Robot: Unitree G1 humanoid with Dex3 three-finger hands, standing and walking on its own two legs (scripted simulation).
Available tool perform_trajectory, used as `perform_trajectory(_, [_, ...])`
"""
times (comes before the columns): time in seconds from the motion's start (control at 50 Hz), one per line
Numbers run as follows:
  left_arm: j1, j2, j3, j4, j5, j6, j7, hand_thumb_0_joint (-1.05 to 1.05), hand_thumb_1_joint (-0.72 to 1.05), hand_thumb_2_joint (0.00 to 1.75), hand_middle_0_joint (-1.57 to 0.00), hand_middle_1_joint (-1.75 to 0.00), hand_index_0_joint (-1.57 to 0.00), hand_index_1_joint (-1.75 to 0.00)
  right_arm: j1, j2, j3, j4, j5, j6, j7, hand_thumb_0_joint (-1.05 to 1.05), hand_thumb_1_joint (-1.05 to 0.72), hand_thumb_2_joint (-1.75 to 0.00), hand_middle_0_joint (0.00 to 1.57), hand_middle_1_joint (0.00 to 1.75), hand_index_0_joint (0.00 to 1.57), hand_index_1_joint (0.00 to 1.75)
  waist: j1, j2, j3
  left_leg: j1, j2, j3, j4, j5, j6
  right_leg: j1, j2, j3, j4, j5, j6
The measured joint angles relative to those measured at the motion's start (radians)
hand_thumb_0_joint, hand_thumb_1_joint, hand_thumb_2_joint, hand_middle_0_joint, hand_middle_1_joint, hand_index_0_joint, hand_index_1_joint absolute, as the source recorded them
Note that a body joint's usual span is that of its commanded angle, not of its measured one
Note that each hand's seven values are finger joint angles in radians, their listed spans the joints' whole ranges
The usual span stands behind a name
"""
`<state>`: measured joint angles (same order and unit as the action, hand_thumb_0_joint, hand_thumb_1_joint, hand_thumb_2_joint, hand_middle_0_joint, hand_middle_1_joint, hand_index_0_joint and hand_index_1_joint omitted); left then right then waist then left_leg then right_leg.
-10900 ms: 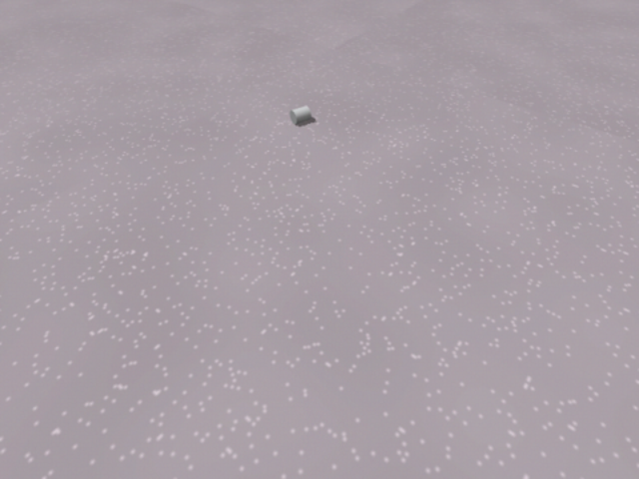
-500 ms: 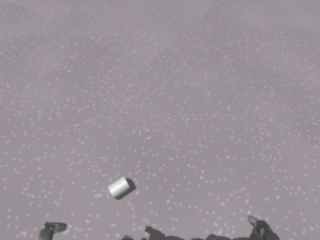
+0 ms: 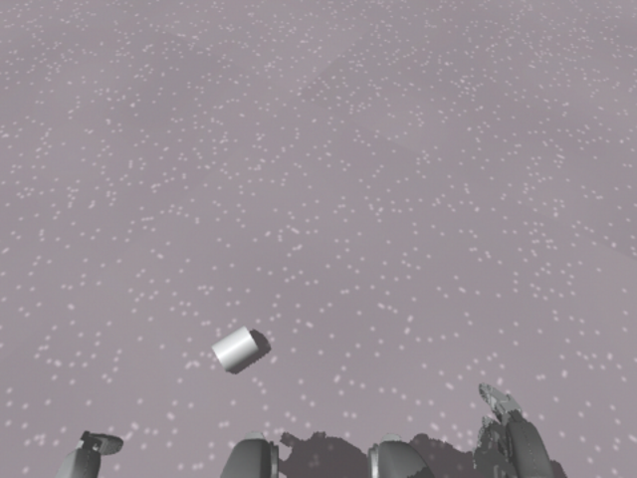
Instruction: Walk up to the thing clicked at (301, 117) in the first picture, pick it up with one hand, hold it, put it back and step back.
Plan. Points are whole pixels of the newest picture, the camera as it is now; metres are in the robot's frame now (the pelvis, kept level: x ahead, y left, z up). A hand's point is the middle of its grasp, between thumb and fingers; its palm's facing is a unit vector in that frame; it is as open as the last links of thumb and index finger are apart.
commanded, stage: rise first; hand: left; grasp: from above
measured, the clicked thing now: (235, 348) +0.47 +0.22 -0.63
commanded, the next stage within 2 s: none
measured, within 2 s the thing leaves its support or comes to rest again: neither
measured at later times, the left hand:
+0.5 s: hand (171, 400) +0.29 +0.28 -0.34, palm faces -0.30 -0.27 -0.91, open 14.0 cm
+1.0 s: hand (193, 369) +0.37 +0.28 -0.44, palm faces -0.29 -0.28 -0.92, open 13.2 cm
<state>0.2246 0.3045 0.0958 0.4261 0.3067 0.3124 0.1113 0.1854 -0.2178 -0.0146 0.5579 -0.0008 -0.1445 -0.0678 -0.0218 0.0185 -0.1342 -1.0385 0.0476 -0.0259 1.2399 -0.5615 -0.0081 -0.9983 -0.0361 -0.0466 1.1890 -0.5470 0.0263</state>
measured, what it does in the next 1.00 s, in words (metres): lowers itself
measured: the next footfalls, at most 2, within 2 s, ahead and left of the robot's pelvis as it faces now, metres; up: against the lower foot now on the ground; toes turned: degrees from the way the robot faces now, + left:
none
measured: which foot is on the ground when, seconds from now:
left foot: down 0.00-1.00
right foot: down 0.00-1.00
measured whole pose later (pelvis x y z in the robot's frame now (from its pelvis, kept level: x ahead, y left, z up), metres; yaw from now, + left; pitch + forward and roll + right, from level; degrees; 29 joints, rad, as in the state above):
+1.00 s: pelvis -0.08 +0.00 -0.29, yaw -5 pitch +35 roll -5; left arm -0.97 0.59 0.24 1.54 0.86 0.25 0.54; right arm 0.15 -0.26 0.02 0.88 -0.14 -0.23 0.15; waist -0.21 0.03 -0.12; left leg -2.21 0.05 -0.09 2.25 -0.67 0.00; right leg -2.16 -0.01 -0.03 2.19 -0.65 0.03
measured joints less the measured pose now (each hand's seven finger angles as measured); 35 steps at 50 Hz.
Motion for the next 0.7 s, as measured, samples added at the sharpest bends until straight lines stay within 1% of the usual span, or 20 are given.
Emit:
perform_trajectory(0.06, [-0.057, 0.013, -0.005, 0.070, 0.053, -0.018, 0.024, -0.01, -0.50, 0.91, -0.12, -1.04, -0.12, -1.03, -0.008, -0.010, 0.002, 0.007, -0.001, -0.011, -0.001, 0.01, -0.89, -0.90, 0.20, 0.30, 0.20, 0.30, 0.000, -0.001, -0.014, -0.067, -0.002, -0.002, 0.051, -0.011, -0.001, -0.068, -0.003, 0.001, 0.056, -0.015, -0.002])
perform_trajectory(0.14, [-0.172, 0.027, -0.006, 0.193, 0.141, -0.054, 0.082, -0.01, -0.50, 0.92, -0.10, -1.04, -0.10, -1.04, -0.029, -0.029, -0.003, 0.028, -0.003, -0.027, 0.004, 0.01, -0.87, -0.89, 0.20, 0.30, 0.20, 0.30, -0.001, -0.007, -0.036, -0.198, -0.006, -0.002, 0.155, -0.034, -0.004, -0.205, -0.007, 0.008, 0.172, -0.044, -0.005])
perform_trajectory(0.24, [-0.343, 0.036, -0.013, 0.326, 0.258, -0.088, 0.181, -0.01, -0.52, 0.96, -0.09, -1.04, -0.09, -1.04, -0.075, -0.050, -0.013, 0.080, -0.007, -0.022, 0.010, 0.01, -0.87, -0.89, 0.20, 0.30, 0.20, 0.30, -0.008, -0.016, -0.056, -0.395, -0.008, -0.002, 0.309, -0.063, -0.008, -0.409, -0.010, 0.019, 0.338, -0.078, -0.008])
perform_trajectory(0.3, [-0.445, 0.037, -0.021, 0.389, 0.323, -0.085, 0.249, -0.01, -0.53, 0.98, -0.09, -1.03, -0.08, -1.04, -0.102, -0.057, -0.015, 0.119, -0.013, -0.008, 0.016, 0.01, -0.87, -0.89, 0.20, 0.30, 0.20, 0.30, -0.014, -0.014, -0.066, -0.511, -0.006, -0.006, 0.397, -0.074, -0.012, -0.528, -0.008, 0.022, 0.430, -0.091, -0.012])
perform_trajectory(0.36, [-0.566, 0.041, -0.018, 0.482, 0.378, -0.077, 0.312, -0.01, -0.54, 1.00, -0.09, -1.04, -0.08, -1.05, -0.123, -0.058, -0.011, 0.158, -0.026, 0.002, 0.022, 0.01, -0.88, -0.89, 0.20, 0.30, 0.20, 0.30, -0.020, -0.009, -0.069, -0.617, -0.002, -0.014, 0.479, -0.080, -0.015, -0.634, -0.003, 0.020, 0.511, -0.097, -0.017])
perform_trajectory(0.42, [-0.687, 0.062, -0.008, 0.588, 0.419, -0.072, 0.355, -0.01, -0.54, 1.01, -0.10, -1.04, -0.09, -1.05, -0.132, -0.051, -0.002, 0.186, -0.045, 0.008, 0.036, 0.01, -0.89, -0.90, 0.20, 0.30, 0.20, 0.30, -0.028, -0.007, -0.067, -0.713, 0.005, -0.025, 0.557, -0.085, -0.019, -0.731, 0.006, 0.015, 0.585, -0.097, -0.023])
perform_trajectory(0.5, [-0.816, 0.102, 0.007, 0.706, 0.466, -0.068, 0.391, 0.00, -0.54, 1.01, -0.12, -1.03, -0.11, -1.05, -0.128, -0.033, 0.004, 0.218, -0.073, 0.008, 0.060, 0.01, -0.89, -0.90, 0.20, 0.30, 0.20, 0.30, -0.046, -0.007, -0.056, -0.821, 0.013, -0.040, 0.654, -0.090, -0.025, -0.840, 0.016, 0.008, 0.677, -0.096, -0.028])
perform_trajectory(0.62, [-0.930, 0.148, 0.040, 0.822, 0.519, -0.068, 0.424, 0.00, -0.50, 0.99, -0.17, -0.99, -0.16, -1.01, -0.110, -0.010, 0.010, 0.261, -0.105, -0.002, 0.103, 0.01, -0.90, -0.90, 0.20, 0.30, 0.20, 0.30, -0.078, 0.000, -0.034, -0.942, 0.017, -0.055, 0.775, -0.095, -0.023, -0.959, 0.024, 0.005, 0.788, -0.091, -0.026])
perform_trajectory(0.7, [-0.990, 0.177, 0.071, 0.894, 0.538, -0.069, 0.444, 0.00, -0.47, 0.96, -0.20, -0.95, -0.19, -0.97, -0.095, -0.007, 0.017, 0.283, -0.122, -0.019, 0.131, 0.01, -0.90, -0.90, 0.20, 0.30, 0.20, 0.30, -0.104, 0.005, -0.023, -1.007, 0.017, -0.059, 0.841, -0.096, -0.018, -1.021, 0.027, 0.007, 0.846, -0.087, -0.019])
